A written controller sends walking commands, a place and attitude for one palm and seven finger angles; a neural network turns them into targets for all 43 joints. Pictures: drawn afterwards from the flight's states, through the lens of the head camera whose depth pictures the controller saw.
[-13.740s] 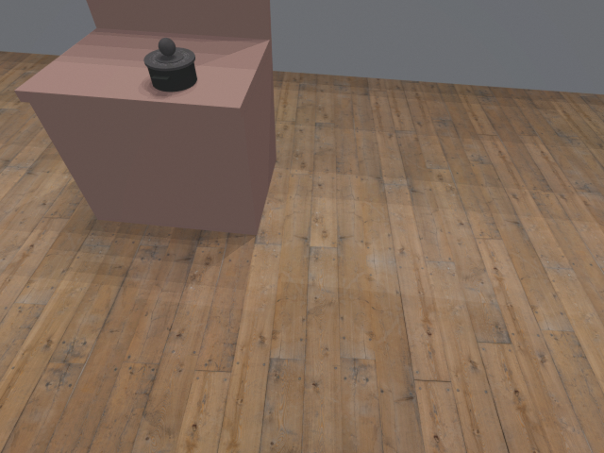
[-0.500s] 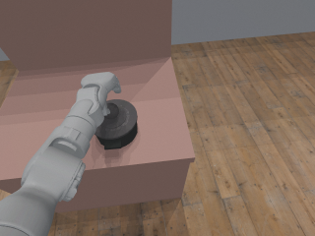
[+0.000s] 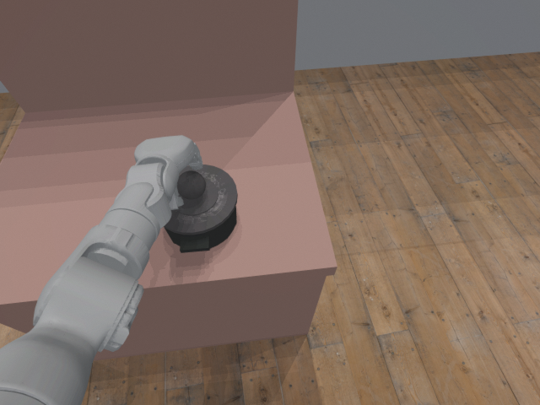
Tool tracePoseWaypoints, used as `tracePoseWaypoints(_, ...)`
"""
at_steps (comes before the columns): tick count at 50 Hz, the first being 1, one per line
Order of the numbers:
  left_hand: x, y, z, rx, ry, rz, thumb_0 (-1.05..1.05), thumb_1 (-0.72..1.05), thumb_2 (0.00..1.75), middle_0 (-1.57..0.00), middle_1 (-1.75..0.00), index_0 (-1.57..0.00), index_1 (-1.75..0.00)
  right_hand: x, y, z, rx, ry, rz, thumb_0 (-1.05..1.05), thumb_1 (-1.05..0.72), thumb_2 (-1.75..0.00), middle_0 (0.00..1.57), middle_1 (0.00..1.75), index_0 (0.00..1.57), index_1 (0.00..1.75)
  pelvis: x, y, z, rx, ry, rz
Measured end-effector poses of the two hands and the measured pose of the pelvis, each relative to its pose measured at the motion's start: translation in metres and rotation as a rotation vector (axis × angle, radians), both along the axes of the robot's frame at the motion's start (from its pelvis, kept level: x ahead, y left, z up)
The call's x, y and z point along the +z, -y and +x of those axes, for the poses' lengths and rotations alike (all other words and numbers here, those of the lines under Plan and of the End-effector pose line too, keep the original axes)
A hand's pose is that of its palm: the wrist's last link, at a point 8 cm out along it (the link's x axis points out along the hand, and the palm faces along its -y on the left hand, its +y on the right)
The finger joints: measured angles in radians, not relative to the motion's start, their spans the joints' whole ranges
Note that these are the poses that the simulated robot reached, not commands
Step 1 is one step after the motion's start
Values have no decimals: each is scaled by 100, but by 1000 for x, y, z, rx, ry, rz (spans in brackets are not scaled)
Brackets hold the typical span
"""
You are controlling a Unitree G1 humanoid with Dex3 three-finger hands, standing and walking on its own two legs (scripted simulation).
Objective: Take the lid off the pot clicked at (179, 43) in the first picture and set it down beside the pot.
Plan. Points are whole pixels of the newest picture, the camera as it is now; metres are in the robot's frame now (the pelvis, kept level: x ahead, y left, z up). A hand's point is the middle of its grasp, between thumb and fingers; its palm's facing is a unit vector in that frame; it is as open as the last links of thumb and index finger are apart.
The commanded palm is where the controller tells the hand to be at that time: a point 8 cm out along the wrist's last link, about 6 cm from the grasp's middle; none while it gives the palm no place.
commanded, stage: lower the open fingers around the knob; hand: left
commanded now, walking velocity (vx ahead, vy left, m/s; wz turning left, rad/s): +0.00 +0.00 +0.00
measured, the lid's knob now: (191, 185) +0.49 +0.12 +0.00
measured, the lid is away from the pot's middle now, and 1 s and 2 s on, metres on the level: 0.00 0.00 0.00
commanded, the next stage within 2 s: close the fingers and squeeze the knob in 0.42 s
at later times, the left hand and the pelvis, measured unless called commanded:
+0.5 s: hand (181, 189) +0.46 +0.13 +0.02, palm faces -0.40 -0.07 -0.92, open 10.2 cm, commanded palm +0.48 +0.13 +0.08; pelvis -0.01 +0.00 +0.00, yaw -1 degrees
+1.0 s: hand (183, 187) +0.47 +0.13 +0.03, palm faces -0.39 -0.06 -0.92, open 9.1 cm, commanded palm +0.47 +0.13 +0.08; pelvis +0.00 -0.01 +0.00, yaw -1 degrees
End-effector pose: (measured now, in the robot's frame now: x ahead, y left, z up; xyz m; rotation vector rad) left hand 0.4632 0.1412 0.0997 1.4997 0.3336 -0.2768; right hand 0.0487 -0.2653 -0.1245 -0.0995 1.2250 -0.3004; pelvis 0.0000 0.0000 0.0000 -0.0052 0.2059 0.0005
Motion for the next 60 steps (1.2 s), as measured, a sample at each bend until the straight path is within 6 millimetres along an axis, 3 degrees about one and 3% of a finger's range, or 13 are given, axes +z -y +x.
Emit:
tracePoseWaypoints(12,-15,6,0,8,-4,-3,0,-26,133,-82,-9,-82,-9,-4,-3,-25,-33,-47,5,0,-90,-90,20,29,20,30,-2,-2,-4,-9,-20,-2)
tracePoseWaypoints(27,-16,9,4,19,-14,2,0,-26,133,-82,-9,-82,-9,-3,5,-50,-69,-79,-13,0,-90,-90,20,29,20,30,-2,3,-6,-14,-24,-3)
tracePoseWaypoints(42,-15,11,7,19,-4,7,0,-5,101,-54,-76,-55,-76,-2,11,-40,-64,-64,-16,0,-90,-90,20,29,20,30,-2,7,-2,-15,-29,-3)
tracePoseWaypoints(52,-15,10,5,15,-8,1,0,6,96,-55,-94,-55,-94,-3,10,-26,-51,-43,-7,0,-90,-90,20,29,20,30,-2,7,1,-13,-24,-2)
tracePoseWaypoints(60,-15,9,3,14,2,-6,1,11,91,-59,-101,-53,-97,-3,9,-18,-45,-32,-1,0,-90,-90,20,29,20,30,-2,7,2,-14,-21,-2)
